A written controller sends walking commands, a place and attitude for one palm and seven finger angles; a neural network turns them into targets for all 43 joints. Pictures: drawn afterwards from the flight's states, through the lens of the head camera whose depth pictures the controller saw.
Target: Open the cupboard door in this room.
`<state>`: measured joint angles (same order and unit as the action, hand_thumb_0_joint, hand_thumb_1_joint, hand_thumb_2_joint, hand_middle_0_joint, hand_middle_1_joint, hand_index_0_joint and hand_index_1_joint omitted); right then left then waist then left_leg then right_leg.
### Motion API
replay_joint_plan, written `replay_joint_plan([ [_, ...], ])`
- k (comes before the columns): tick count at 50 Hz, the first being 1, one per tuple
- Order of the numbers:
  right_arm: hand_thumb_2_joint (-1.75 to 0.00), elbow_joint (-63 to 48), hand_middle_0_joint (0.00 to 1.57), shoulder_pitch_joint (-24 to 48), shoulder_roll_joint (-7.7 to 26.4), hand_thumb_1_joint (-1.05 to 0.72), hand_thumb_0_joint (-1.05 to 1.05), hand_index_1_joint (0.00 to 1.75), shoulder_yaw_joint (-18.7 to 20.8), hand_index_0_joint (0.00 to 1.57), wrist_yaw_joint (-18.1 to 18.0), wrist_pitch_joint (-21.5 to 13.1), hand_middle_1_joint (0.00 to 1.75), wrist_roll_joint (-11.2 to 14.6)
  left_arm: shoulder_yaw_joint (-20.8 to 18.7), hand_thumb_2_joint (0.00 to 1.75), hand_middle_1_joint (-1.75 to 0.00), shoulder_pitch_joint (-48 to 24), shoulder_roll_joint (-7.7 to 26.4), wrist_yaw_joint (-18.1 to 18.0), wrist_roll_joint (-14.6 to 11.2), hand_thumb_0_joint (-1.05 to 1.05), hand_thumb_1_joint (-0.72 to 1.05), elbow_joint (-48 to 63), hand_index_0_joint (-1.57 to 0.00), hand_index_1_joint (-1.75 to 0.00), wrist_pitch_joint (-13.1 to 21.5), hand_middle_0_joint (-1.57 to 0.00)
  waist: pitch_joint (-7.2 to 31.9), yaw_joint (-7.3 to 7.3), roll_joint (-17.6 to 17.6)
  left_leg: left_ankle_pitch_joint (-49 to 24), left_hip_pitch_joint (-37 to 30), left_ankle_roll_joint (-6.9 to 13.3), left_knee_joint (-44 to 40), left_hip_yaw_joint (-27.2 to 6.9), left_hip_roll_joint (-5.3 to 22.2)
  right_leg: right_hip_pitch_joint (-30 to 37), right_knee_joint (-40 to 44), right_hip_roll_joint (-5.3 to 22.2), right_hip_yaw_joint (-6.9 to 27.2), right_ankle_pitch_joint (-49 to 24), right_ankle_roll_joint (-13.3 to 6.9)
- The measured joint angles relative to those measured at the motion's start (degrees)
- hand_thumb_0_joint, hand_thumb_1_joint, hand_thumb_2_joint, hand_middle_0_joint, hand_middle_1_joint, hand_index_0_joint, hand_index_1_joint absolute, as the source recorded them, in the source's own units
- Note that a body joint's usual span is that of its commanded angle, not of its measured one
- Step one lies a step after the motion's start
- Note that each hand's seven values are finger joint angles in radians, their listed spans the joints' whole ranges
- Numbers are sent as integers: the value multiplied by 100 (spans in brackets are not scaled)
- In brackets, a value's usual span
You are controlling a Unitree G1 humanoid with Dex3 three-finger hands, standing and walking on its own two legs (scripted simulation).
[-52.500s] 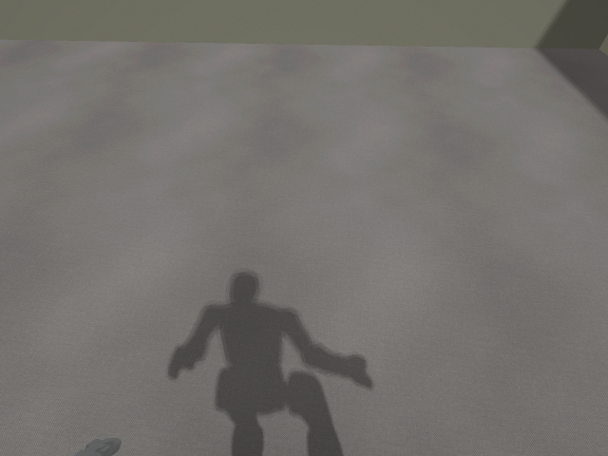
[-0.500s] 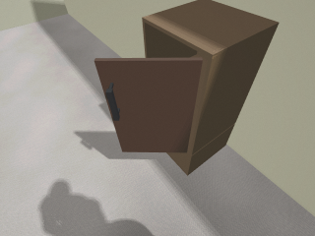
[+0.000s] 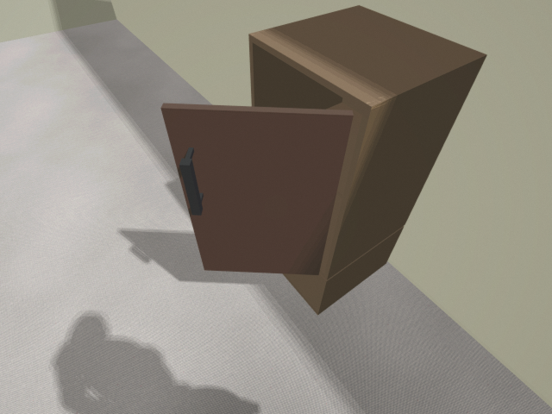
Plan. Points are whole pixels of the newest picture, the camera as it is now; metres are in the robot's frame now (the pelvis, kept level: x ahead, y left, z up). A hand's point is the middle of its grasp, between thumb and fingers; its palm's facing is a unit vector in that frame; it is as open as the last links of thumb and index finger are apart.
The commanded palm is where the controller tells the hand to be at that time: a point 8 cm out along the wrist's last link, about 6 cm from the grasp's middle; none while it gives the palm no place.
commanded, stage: come to a stop and stand still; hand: left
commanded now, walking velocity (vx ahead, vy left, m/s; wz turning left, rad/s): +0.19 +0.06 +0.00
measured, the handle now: (193, 182) +0.58 +0.23 -0.05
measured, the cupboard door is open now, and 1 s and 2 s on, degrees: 51 51 51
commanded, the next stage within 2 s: look again from close up in 1.04 s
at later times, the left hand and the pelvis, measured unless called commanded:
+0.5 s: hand out of the picture +0.09 +0.18 -0.17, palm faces +0.00 -0.97 -0.25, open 7.3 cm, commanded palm none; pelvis +0.04 +0.00 +0.00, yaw -2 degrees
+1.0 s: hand out of the picture +0.04 +0.19 -0.16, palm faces -0.01 -0.97 -0.25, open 7.4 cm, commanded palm none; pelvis +0.00 +0.01 +0.00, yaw -1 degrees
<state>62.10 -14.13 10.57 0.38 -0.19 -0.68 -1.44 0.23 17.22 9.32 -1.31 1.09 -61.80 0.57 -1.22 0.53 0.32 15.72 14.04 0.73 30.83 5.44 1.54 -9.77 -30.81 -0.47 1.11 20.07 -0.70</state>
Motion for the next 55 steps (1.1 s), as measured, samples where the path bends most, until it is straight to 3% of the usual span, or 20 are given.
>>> replay_joint_plan([
  [7,-90,-9,20,-216,-83,-91,0,30,-4,20,8,-74,30,-4,-115,89,-30,312,15,45,6,0,90,-40,-21,-30,-4,-20,-23,46,160,388,-15,58,311,12,-84,57,-234,92,11,340,33],
  [12,-90,-19,20,-250,-209,-91,0,30,-48,20,-127,-196,30,-16,-123,89,-30,182,10,-43,-20,0,90,-158,-20,-30,-72,-20,-203,40,163,458,-217,126,173,204,-95,-502,-1247,171,-251,898,-96],
  [15,-90,49,20,-247,-303,-91,0,30,-78,20,-166,-130,30,24,-133,89,-30,7,19,-68,-46,0,90,-98,-20,-30,-4,-20,-319,15,143,465,-324,59,115,237,-122,-428,-455,235,-366,-238,-74],
  [20,-90,187,20,-147,-335,-92,1,30,-8,20,-207,39,30,49,-98,89,-30,-240,-34,-110,-50,0,90,52,-20,-30,55,-20,-238,-66,-41,393,-366,-41,-95,165,-53,-344,-242,153,-444,10,-78],
  [31,-90,52,20,88,-196,-93,1,30,83,20,-183,41,30,27,-121,89,-30,-635,52,-139,-35,0,91,312,-20,-30,-48,-20,-153,-73,35,167,-375,-105,-273,172,14,-363,-101,74,-448,-176,-171],
  [35,-90,-303,20,120,-28,-93,1,30,118,20,-78,123,30,69,-15,89,-30,-541,-34,-188,-32,0,91,434,-20,-30,56,-20,-92,-149,-191,523,15,-91,299,-92,151,-426,-43,-86,-564,-304,-205],
  [38,-90,-483,20,64,-6,-92,0,30,119,20,-47,76,30,44,9,89,-30,-478,-12,-160,-47,0,91,445,-21,-30,44,-20,-83,-200,-190,227,-22,-76,300,-136,103,-413,-173,-46,-576,-262,-191],
  [55,-90,-157,20,-359,-60,-92,0,30,-114,20,-7,42,30,-7,47,89,-30,-70,89,-23,-61,0,90,136,-20,-30,-49,-20,-63,-65,-171,-197,-201,43,-442,-8,-131,-416,217,148,-455,-595,-68],
])
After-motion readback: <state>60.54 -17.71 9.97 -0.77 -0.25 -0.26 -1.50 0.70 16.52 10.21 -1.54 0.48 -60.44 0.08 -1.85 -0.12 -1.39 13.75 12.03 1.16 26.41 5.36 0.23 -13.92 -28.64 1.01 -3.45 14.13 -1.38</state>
